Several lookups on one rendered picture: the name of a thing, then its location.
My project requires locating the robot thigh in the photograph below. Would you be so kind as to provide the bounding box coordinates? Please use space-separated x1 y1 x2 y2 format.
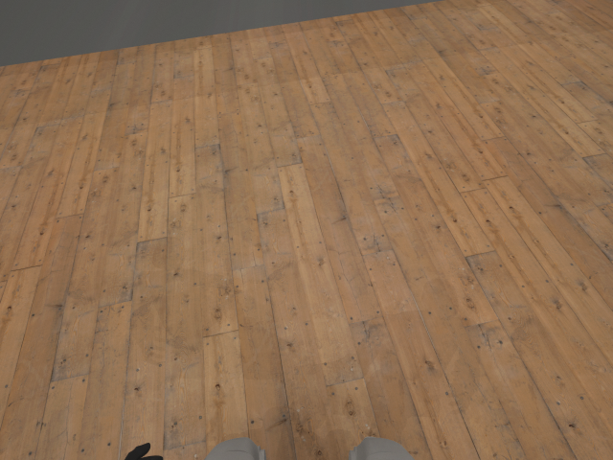
204 437 266 460
349 437 415 460

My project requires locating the robot right thigh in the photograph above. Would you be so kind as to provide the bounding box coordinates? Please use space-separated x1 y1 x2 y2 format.
349 437 415 460

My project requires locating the robot left thigh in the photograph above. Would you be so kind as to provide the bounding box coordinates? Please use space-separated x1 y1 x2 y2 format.
204 437 266 460

